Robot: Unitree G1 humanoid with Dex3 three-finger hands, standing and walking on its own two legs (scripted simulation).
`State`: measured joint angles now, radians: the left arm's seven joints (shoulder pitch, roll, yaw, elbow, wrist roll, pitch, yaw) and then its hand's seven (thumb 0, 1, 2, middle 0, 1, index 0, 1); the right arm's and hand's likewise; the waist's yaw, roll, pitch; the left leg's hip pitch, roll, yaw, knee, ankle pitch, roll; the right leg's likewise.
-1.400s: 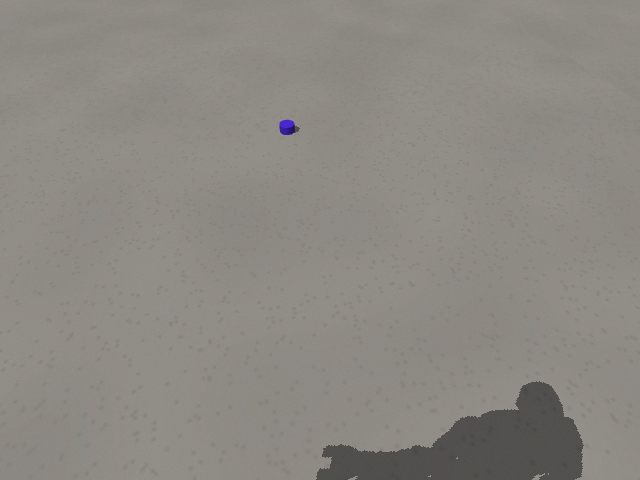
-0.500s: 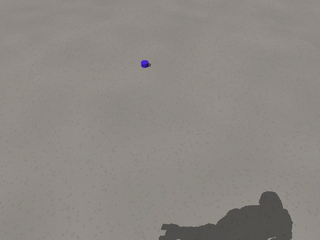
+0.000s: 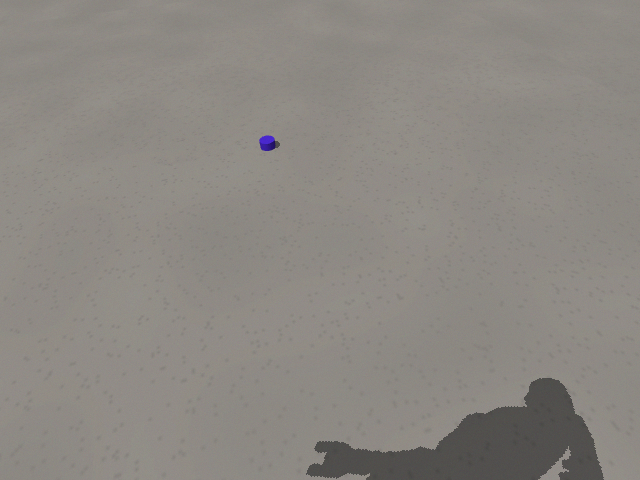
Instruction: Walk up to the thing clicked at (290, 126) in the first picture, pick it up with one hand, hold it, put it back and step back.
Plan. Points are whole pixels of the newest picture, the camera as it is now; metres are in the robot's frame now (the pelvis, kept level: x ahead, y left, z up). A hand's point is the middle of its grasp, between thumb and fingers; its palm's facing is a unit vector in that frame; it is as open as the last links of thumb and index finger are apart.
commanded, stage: walk up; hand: left
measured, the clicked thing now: (267, 143) +1.95 +0.35 -0.75
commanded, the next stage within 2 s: none
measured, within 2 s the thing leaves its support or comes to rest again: neither
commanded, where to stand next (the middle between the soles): +1.58 +0.09 m, yaw +2 degrees
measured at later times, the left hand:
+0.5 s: hand (149, 442) +0.23 +0.29 -0.18, palm faces +0.07 -0.94 -0.34, open 7.4 cm
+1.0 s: hand (208, 224) +0.66 +0.27 -0.12, palm faces +0.04 -0.91 -0.41, open 7.4 cm
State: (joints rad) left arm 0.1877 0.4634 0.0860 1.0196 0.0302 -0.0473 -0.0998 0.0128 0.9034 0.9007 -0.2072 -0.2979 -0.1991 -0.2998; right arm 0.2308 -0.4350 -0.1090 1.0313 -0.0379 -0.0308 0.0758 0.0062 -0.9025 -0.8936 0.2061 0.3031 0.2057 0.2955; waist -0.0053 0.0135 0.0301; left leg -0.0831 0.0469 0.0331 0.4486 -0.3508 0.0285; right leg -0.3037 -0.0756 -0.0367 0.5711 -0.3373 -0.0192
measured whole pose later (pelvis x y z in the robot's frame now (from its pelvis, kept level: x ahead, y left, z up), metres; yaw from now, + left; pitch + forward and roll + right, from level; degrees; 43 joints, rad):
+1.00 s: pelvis +0.56 -0.01 -0.02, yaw +3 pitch -3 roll +1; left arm 0.19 0.40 0.06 0.86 0.00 -0.10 -0.08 0.01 0.90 0.90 -0.21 -0.30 -0.20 -0.30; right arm 0.32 -0.44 -0.06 0.94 0.00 -0.05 0.04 0.01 -0.91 -0.89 0.20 0.30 0.20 0.29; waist 0.00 0.06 0.07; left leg -0.20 0.04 0.01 1.11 -0.48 0.03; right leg -0.40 -0.06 -0.08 0.70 -0.25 -0.02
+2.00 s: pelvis +1.02 +0.01 -0.01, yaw +1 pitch -3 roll +2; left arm 0.18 0.38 0.04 0.85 0.00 -0.09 -0.06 0.01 0.90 0.90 -0.21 -0.30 -0.20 -0.30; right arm 0.33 -0.42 -0.04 0.91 0.00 -0.04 0.04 0.01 -0.91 -0.89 0.20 0.30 0.20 0.29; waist -0.02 0.03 0.11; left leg -0.27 0.02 0.03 1.08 -0.45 0.04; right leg -0.34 -0.05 -0.07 0.60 -0.21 -0.04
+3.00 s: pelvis +1.35 +0.04 -0.01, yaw +1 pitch -4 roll +1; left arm 0.23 0.39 0.05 0.86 0.01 -0.09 -0.05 0.01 0.90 0.90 -0.21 -0.30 -0.20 -0.30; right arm 0.33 -0.42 -0.04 0.87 -0.01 -0.03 0.03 0.01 -0.91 -0.89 0.20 0.30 0.20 0.29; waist 0.00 0.04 0.11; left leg -0.25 0.02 0.05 0.98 -0.49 0.04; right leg -0.34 -0.05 -0.05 0.63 -0.23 -0.03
